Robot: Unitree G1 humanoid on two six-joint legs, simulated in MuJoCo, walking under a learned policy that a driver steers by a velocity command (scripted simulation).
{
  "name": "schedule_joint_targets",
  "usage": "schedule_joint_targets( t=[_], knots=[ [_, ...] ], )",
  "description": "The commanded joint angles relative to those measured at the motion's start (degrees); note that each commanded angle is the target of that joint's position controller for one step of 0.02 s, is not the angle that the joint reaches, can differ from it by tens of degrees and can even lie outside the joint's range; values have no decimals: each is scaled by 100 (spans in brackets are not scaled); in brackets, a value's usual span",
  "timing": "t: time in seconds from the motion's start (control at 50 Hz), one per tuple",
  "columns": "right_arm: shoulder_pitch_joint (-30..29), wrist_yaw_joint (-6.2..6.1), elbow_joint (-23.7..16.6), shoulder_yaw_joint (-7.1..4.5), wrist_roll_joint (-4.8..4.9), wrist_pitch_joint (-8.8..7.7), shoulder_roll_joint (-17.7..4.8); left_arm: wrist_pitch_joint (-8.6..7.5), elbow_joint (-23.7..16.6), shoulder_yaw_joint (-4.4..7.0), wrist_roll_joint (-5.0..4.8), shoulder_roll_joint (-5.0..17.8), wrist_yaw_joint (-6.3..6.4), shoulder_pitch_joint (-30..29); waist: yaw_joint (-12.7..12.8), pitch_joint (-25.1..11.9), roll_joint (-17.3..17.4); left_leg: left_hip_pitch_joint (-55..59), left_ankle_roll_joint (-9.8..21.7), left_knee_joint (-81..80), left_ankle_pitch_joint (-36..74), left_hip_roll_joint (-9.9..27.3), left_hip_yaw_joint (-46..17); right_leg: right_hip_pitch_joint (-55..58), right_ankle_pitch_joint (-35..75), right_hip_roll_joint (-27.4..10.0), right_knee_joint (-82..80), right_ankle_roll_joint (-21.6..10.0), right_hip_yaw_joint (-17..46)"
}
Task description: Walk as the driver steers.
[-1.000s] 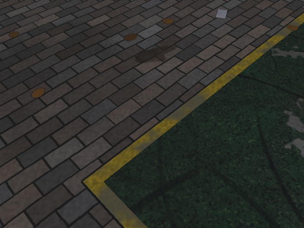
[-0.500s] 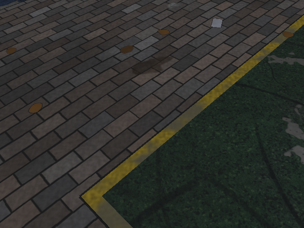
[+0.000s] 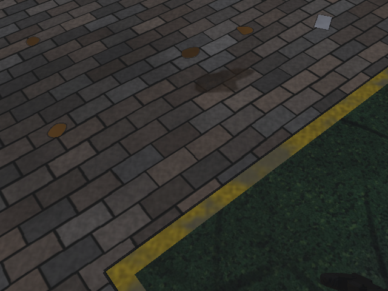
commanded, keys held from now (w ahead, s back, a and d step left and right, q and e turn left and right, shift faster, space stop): w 1.00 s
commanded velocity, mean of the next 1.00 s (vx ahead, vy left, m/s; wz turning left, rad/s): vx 0.49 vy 0.00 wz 0.00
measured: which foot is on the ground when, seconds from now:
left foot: up 0.00-0.04, down 0.06-0.62, up 0.64-1.00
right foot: down 0.00-0.08, up 0.10-0.58, down 0.60-1.00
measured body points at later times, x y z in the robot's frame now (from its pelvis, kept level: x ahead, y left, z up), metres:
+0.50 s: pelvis +0.29 +0.02 +0.01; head +0.31 +0.02 +0.46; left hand +0.48 +0.26 -0.09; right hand +0.26 -0.24 -0.13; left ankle +0.19 +0.12 -0.73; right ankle +0.49 -0.14 -0.68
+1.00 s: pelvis +0.58 -0.03 +0.02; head +0.60 -0.04 +0.47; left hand +0.56 +0.23 -0.12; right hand +0.75 -0.28 -0.09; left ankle +0.77 +0.14 -0.67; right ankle +0.51 -0.12 -0.73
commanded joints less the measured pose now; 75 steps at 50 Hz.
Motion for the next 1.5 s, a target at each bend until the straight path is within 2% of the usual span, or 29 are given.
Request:
schedule_joint_targets(
  t=[0.02, 0.04, 0.06, 0.08, 0.1, 0.12, 0.16, 0.2, 0.26, 0.5, 0.56, 0.6, 0.62, 0.64, 0.66, 0.68, 0.72, 0.76, 0.88, 1.06, 1.12, 1.16, 1.18, 1.2, 1.22, 1.24, 1.26, 1.3, 1.5],
  knots=[
    [184, 34, -283, -234, 4, -105, -759, 47, -203, 243, 4, 1093, 36, -54, -713, 37, -834, 999, 282, -70, -396, -349, 202, -291, 5351, -1598, 921, -709, 370],
    [1151, 1, 8, -376, 14, -90, -992, 99, -247, 229, 32, 1052, 34, -160, -1196, -518, -853, 2208, 437, -103, -417, -545, 323, -532, 5963, -1375, 2030, -568, 187],
    [2218, -53, 276, -492, -19, -60, -1287, 107, -369, 164, 84, 937, 16, -225, -1608, -1208, -650, 4018, 717, 89, -542, 95, -418, -1760, 4877, -1144, 3608, -396, 103],
    [2947, -74, 445, -596, -152, -35, -1781, -4, -450, -52, 52, 124, -73, 502, -1231, -2262, 882, 6086, 1709, -542, -2107, 1689, -3418, -4020, 1409, -7, 6068, 9, 125],
    [2820, -65, 466, -442, -134, -29, -1364, -200, -376, -21, -58, 293, -122, 247, -1293, -2453, 979, 6013, 1691, -1585, -2551, 1907, -4790, -4663, -960, 203, 6997, -105, 1081],
    [2210, -59, 404, -352, -78, -71, -1097, -306, -629, 107, -229, 715, -137, -364, -1146, -1439, 866, 5210, 1347, -1689, -2464, 1714, -3913, -5235, -720, -149, 7300, -223, 1042],
    [1267, -17, 223, -208, -152, -152, -653, -331, -781, 186, -177, 841, -29, -946, -731, -501, 27, 3271, 1013, -1958, -1288, 1305, -2368, -4821, 255, -735, 6673, -305, 770],
    [1099, 28, 289, -130, -229, -199, -412, -149, -729, 221, -96, 608, 22, -640, -372, -357, 272, 2376, 907, -2244, -910, 966, -1649, -4131, 573, -994, 6172, -327, 807],
    [1433, -75, 446, -158, -206, -203, -660, -8, -886, 242, -50, 547, 50, -903, -309, -39, 260, 1999, 1042, -2597, -685, 887, -1221, -4360, 891, -1096, 5519, -184, 685],
    [2767, -315, 814, -236, -72, -2, -982, -124, -1694, 142, -74, 540, -238, -3241, -939, 416, 140, 3629, 755, -2316, -66, 1067, -611, -4982, 2456, -675, 2220, -77, 358],
    [2650, -336, 806, -303, -65, 88, -1103, -173, -1719, 210, -87, 773, -311, -2956, -649, 200, 305, 4039, 599, -1753, 1043, 1242, -623, -4392, 1791, -479, 1983, -308, 245],
    [2437, -331, 714, -258, -87, 146, -994, -184, -1276, 448, -61, 1207, -274, -1459, 94, -715, 282, 3654, 349, -11, 2539, 798, -251, -2292, 1784, -154, 1903, -599, -8],
    [2542, -328, 568, -154, -194, 144, -780, -170, -1050, 572, 13, 1672, -222, -366, 372, -1630, -398, 2410, 141, 1876, 985, 419, 35, -454, 1819, -1246, 2056, -982, 1265],
    [3246, -253, 584, 58, -168, 5, 19, -144, -904, 615, 14, 1950, -271, -72, -56, -2293, -1946, 127, -204, 3753, -2947, -711, -183, 1321, 594, -2401, 1246, -1874, 4081],
    [2839, -232, 613, -74, -24, -139, -601, -162, -961, 444, -10, 1371, -279, -191, 140, -2107, -1304, -505, -68, 4433, -3286, -450, -982, 1192, 73, -2251, 841, -1640, 4376],
    [2275, -218, 420, -155, 104, -228, -900, -186, -1069, 369, -17, 1138, -259, -720, 58, -1323, -1057, -855, 40, 4503, -2783, -158, -873, 475, 421, -2096, 784, -1385, 3493],
    [1829, -297, 347, -205, -2, -222, -865, -209, -1220, 271, 79, 860, -275, -1499, -283, -581, -367, -384, 28, 3936, -1892, 343, -661, -1106, 1664, -1727, 484, -1239, 2314],
    [2049, -301, 388, -218, -32, -71, -635, -230, -1152, 209, 129, 659, -300, -1554, -554, -478, -549, 157, 14, 3524, -1600, 533, -683, -1704, 1966, -1470, 180, -1194, 1780],
    [1161, -308, 71, -239, -137, 54, -525, -186, -928, 274, 72, 989, -109, -1004, -466, -14, -387, -562, -287, 1897, -354, 599, -530, -1746, 2435, -1364, -252, -1224, 1095],
    [-275, -82, -406, -122, -42, -51, -444, -30, -574, 321, -32, 1077, -27, -256, -84, 405, -475, -435, -148, -86, 250, 220, -261, -801, 2444, -1508, 3, -1007, 647],
    [46, -15, -402, -198, -32, -103, -672, 49, -578, 384, -47, 1203, 4, -429, -392, 160, -626, 239, 78, -285, -360, 12, -127, -464, 3624, -1652, 564, -852, 630],
    [1526, -56, 49, -432, -63, -105, -1085, 106, -654, 340, -33, 1102, 7, -642, -1122, -725, -589, 2349, 348, -349, -326, -300, 115, -907, 4918, -1222, 2243, -597, 281],
    [2588, -112, 273, -555, -136, -92, -1519, 109, -788, 245, 71, 918, 8, -547, -1401, -1580, 89, 4166, 714, -204, -301, 759, -1132, -2178, 3256, -844, 4089, -390, 23],
    [2869, -83, 392, -588, -152, -65, -1803, -29, -800, 34, 53, 128, -59, 142, -963, -2219, 1596, 5833, 1633, -1039, -1501, 1945, -3976, -4411, -788, 290, 5992, -40, 262],
    [2766, -75, 350, -436, -91, -74, -1295, -175, -761, 145, -87, 682, -95, -215, -1155, -2090, 1091, 5737, 1470, -1445, -2154, 1828, -4341, -5057, -1213, 50, 6722, -148, 1044],
    [2253, -97, 253, -363, -75, -101, -1043, -263, -936, 226, -214, 976, -113, -753, -1084, -1298, 846, 5042, 1209, -1509, -1930, 1670, -3465, -5464, -752, -248, 6822, -249, 941],
    [1783, -99, 134, -309, -114, -120, -907, -288, -1005, 236, -202, 1006, -73, -1070, -910, -871, 320, 4177, 1061, -1647, -1359, 1477, -2777, -5267, -177, -572, 6573, -273, 782],
    [1375, -67, 109, -212, -247, -159, -601, -184, -1003, 309, -80, 905, -17, -1109, -538, -487, 228, 2969, 930, -1974, -553, 1146, -1974, -4618, 401, -914, 5997, -277, 782],
    [2204, -286, 446, -241, -146, -109, -909, -19, -1441, 277, 5, 551, -67, -2396, -705, 100, 187, 2796, 763, -2596, 179, 730, -674, -4932, 2646, -846, 3181, 21, 452]
  ],
)
Velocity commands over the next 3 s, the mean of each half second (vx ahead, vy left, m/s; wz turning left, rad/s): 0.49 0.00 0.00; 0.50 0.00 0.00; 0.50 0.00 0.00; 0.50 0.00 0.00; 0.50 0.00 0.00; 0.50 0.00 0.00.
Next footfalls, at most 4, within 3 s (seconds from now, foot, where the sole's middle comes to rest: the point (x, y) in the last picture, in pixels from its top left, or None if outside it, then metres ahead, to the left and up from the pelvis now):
0.06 left None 0.23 0.12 -0.76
0.60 right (256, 269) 0.55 -0.12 -0.76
1.16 left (194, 185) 0.87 0.12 -0.76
1.74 right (252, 128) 1.19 -0.12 -0.76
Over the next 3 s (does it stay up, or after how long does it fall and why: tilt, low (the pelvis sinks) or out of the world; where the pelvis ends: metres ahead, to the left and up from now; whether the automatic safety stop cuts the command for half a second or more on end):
stays up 1.72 -0.02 0.01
